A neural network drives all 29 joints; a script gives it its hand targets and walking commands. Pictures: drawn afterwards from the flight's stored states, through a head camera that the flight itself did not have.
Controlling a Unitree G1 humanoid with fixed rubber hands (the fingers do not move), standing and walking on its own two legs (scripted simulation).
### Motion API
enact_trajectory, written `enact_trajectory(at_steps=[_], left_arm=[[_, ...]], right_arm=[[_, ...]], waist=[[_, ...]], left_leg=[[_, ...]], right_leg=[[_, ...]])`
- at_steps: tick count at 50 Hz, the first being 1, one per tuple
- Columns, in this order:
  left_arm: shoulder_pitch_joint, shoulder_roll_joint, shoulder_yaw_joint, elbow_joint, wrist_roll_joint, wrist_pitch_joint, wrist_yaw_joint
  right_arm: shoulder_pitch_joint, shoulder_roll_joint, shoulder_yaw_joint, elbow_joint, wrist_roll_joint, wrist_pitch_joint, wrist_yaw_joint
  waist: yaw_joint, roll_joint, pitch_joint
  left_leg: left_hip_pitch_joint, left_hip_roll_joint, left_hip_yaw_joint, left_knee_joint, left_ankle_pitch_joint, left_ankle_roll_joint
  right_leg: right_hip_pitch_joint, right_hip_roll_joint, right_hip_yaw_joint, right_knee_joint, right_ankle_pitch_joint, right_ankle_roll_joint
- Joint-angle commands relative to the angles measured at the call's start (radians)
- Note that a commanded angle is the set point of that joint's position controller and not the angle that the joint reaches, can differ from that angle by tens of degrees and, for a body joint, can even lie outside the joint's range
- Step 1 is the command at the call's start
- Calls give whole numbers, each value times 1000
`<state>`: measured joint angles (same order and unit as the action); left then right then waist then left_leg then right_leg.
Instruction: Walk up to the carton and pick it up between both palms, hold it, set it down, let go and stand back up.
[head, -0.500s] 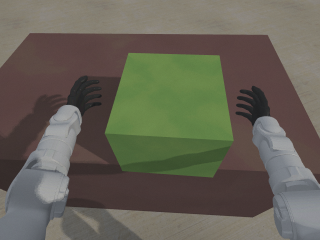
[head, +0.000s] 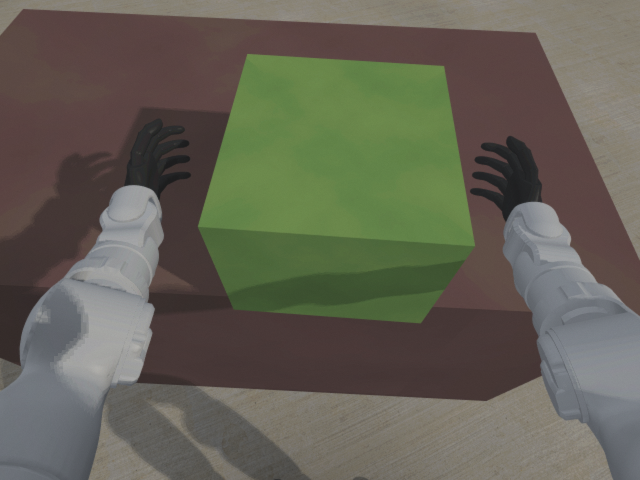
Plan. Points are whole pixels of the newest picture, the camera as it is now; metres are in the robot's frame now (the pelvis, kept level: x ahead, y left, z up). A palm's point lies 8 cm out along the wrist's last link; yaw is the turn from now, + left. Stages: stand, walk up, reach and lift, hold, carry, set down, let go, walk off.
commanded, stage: reach and lift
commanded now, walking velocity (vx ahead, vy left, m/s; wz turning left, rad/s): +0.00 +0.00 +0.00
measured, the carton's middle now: (335, 191) +0.50 +0.00 +0.03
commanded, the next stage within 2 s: none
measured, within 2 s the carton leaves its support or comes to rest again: leaves its support in 1.82 s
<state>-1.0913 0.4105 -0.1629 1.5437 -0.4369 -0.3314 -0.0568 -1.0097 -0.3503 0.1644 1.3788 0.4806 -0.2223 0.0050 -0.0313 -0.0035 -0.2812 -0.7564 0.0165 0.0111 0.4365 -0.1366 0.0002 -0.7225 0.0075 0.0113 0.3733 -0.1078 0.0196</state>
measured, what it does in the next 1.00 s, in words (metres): stands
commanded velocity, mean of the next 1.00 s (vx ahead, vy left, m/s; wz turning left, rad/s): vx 0.00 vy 0.00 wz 0.00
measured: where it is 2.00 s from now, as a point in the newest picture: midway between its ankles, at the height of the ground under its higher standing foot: outside the picture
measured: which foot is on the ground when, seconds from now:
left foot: down 0.00-1.00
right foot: down 0.00-1.00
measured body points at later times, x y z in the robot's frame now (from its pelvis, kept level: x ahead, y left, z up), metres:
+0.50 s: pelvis +0.02 +0.01 +0.01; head +0.12 +0.01 +0.45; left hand +0.49 +0.22 +0.07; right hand +0.48 -0.17 +0.06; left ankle +0.01 +0.11 -0.73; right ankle +0.01 -0.13 -0.73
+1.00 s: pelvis +0.03 -0.01 +0.02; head +0.11 +0.00 +0.46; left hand +0.48 +0.19 +0.07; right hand +0.48 -0.18 +0.07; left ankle +0.01 +0.11 -0.73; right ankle +0.01 -0.13 -0.73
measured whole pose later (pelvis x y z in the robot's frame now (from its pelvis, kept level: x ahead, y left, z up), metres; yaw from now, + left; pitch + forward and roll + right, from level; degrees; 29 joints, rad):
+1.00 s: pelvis +0.03 -0.01 +0.02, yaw +1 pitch +21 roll -1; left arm -0.90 0.20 0.22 1.28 -0.04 -0.31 0.00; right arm -0.84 -0.15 -0.21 1.14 0.02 -0.22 -0.09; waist -0.01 0.00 -0.20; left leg -0.53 0.02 0.00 0.27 -0.10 -0.01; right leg -0.47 0.01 -0.01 0.16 -0.05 0.01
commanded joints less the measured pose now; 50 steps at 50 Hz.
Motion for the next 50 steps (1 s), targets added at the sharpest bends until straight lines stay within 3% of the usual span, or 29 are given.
enact_trajectory(at_steps=[1,6,7,10,12,16,19,24,28,29,30,31,32,33,35,38,43,50], left_arm=[[-427,32,-44,-252,-49,-70,5],[-438,52,44,-327,5,-71,32],[-363,146,63,-312,45,-16,34],[-318,171,148,-345,125,82,50],[-317,168,185,-356,153,100,60],[-306,106,164,-329,130,67,47],[-281,70,136,-315,99,41,17],[-228,24,116,-356,101,41,-20],[-194,-10,155,-433,167,64,-19],[-190,-17,173,-454,188,69,-14],[-325,-137,277,-742,324,-2,45],[-295,-179,247,-673,373,-2,72],[-287,-190,240,-685,362,-4,86],[-271,-241,229,-637,373,0,79],[-173,-245,284,-529,405,25,68],[-144,-259,295,-478,401,17,48],[-229,-236,321,-460,402,-10,36],[-316,-221,390,-427,443,-59,13]], right_arm=[[-428,-96,-48,-323,-35,-51,27],[-430,-87,-110,-374,-112,-50,21],[-423,0,-114,-347,-126,-10,15],[-406,-2,-172,-342,-197,45,-11],[-393,2,-200,-349,-253,50,-33],[-379,73,-172,-376,-275,39,-44],[-354,110,-148,-410,-243,31,-41],[-286,123,-153,-438,-224,29,-52],[-226,110,-217,-451,-275,29,-66],[-215,104,-241,-455,-297,27,-69],[-270,24,-402,-526,-424,-52,-82],[-311,58,-374,-485,-410,-61,-76],[-295,54,-368,-466,-392,-64,-71],[-294,125,-350,-467,-388,-52,-61],[-233,111,-362,-383,-435,-37,-50],[-231,124,-377,-382,-454,-28,-66],[-276,163,-350,-410,-456,-45,-74],[-304,293,-349,-440,-497,-49,-82]], waist=[[12,75,-640],[31,77,-771],[24,129,-720],[36,45,-659],[34,-4,-645],[25,-42,-639],[19,-31,-628],[-1,32,-574],[-7,80,-560],[-7,86,-561],[18,192,-742],[55,219,-744],[45,220,-738],[41,195,-731],[18,103,-591],[-4,17,-480],[-2,10,-498],[4,-3,-533]], left_leg=[[534,-16,-3,67,426,-92],[532,-17,4,57,426,-97],[478,-32,-12,55,425,-65],[407,-38,-1,7,361,-49],[412,-43,-7,-16,367,-47],[429,-44,-8,-30,466,-46],[405,-45,-4,-44,535,-49],[468,-45,-11,-65,626,-70],[580,-41,-18,-82,694,-92],[606,-42,-22,-86,710,-99],[827,-7,-10,-31,839,-169],[953,-3,-8,32,944,-173],[960,2,-14,45,962,-182],[974,3,-10,36,920,-174],[910,14,-14,14,778,-150],[700,-8,-11,-25,644,-111],[636,-31,14,-37,633,-85],[404,-52,40,-137,435,-13]], right_leg=[[98,46,-60,-20,185,28],[134,44,-64,-13,238,32],[195,-2,24,-19,210,14],[271,-11,41,-41,171,37],[308,-8,36,-52,178,45],[370,0,33,-69,246,43],[439,-3,44,-80,337,41],[482,-7,55,-125,399,24],[438,0,48,-186,369,10],[425,3,43,-201,358,4],[276,86,-82,-137,450,-12],[199,76,-70,-219,343,-53],[179,75,-64,-242,335,-64],[210,68,-66,-254,349,-62],[266,60,-58,-234,353,-47],[379,48,-48,-184,407,-29],[478,44,-40,-130,526,-10],[678,-1,-30,-61,579,25]])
